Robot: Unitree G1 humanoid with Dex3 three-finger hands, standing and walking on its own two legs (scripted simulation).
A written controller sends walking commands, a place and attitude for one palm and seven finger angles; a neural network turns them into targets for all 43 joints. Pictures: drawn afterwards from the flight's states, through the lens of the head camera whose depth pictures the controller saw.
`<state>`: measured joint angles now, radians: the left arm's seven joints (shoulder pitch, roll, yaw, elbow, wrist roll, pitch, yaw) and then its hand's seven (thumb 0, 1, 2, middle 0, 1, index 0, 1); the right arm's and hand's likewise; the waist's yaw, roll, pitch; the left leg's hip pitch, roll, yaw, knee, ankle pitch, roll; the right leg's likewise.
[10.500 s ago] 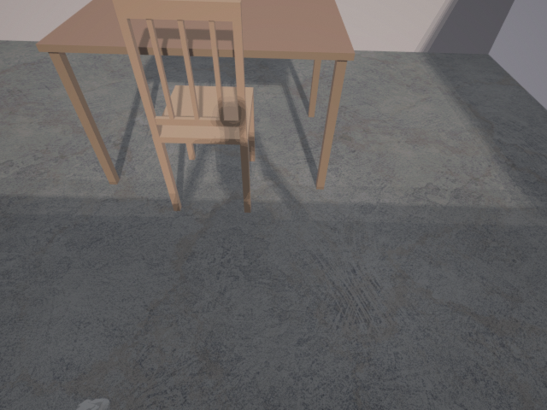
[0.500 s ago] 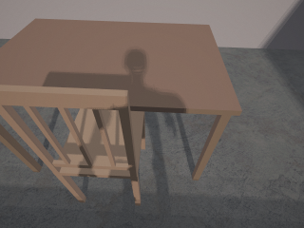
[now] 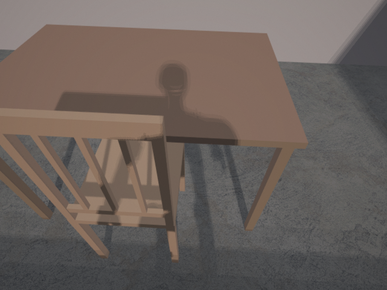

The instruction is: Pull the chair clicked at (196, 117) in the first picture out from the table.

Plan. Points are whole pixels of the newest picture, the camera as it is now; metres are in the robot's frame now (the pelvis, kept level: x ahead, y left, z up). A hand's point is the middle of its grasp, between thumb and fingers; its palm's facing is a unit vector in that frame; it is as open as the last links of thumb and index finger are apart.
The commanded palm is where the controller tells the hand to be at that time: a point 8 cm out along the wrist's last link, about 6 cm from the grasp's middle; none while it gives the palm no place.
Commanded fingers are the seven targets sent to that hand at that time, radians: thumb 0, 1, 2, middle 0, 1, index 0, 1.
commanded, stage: look again from close up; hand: left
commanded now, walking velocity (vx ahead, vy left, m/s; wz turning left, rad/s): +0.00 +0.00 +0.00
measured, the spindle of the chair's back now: (100, 178) +0.40 +0.28 -0.07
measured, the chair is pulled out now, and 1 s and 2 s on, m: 0.00 0.00 0.00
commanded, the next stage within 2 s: raise the hand toward the chair's back in 0.04 s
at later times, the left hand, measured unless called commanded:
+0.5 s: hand (94, 289) +0.14 +0.21 -0.08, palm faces +0.04 -1.00 -0.06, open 8.7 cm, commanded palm +0.11 +0.27 -0.07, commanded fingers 0.00 0.46 0.71 -0.16 -0.23 -0.16 -0.23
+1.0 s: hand (89, 281) +0.15 +0.22 -0.06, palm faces +0.04 -1.00 -0.04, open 13.0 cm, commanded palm +0.13 +0.27 -0.06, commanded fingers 0.00 -0.13 0.46 -0.10 -0.14 -0.10 -0.14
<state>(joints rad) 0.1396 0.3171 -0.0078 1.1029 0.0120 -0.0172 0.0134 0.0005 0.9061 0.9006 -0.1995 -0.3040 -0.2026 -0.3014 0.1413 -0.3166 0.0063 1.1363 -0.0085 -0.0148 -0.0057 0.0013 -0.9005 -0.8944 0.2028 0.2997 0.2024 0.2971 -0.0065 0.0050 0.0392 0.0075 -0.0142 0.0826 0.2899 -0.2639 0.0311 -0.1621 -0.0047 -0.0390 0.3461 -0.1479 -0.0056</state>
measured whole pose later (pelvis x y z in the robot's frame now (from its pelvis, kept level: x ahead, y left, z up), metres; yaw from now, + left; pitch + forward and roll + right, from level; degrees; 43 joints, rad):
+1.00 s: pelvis -0.06 -0.01 -0.11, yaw +3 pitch +16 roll -1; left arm 0.33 0.28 0.30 0.11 -0.35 -0.39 -0.43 0.00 0.10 0.56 -0.12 -0.18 -0.12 -0.18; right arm 0.25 -0.23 0.00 0.56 0.04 -0.26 -0.03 0.01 -0.90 -0.89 0.20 0.30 0.20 0.30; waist 0.00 0.02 -0.15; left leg -0.91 0.00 0.01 1.23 -0.60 0.03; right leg -1.01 -0.04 -0.10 1.14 -0.42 -0.03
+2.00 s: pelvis -0.03 +0.00 -0.09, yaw +3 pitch +17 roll -2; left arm 0.28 0.29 0.23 0.09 -0.30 -0.37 -0.36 -0.02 -0.50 0.30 -0.06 -0.08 -0.06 -0.08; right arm 0.25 -0.26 0.02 0.52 0.04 -0.22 -0.03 0.01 -0.90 -0.89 0.20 0.30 0.20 0.30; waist -0.02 0.03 -0.16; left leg -0.83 0.00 0.00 1.14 -0.60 0.03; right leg -0.92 -0.04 -0.11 1.05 -0.42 -0.02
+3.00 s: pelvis -0.04 +0.00 -0.11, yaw +3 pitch +19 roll -2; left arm 0.15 0.24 0.14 0.16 -0.25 -0.39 -0.30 -0.02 -0.50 0.30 -0.06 -0.08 -0.06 -0.08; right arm 0.25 -0.25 0.03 0.52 0.02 -0.19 -0.03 0.01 -0.90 -0.89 0.20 0.30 0.20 0.30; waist -0.03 0.03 -0.16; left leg -0.94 -0.01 0.01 1.22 -0.62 0.04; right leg -1.04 -0.05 -0.10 1.14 -0.44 -0.02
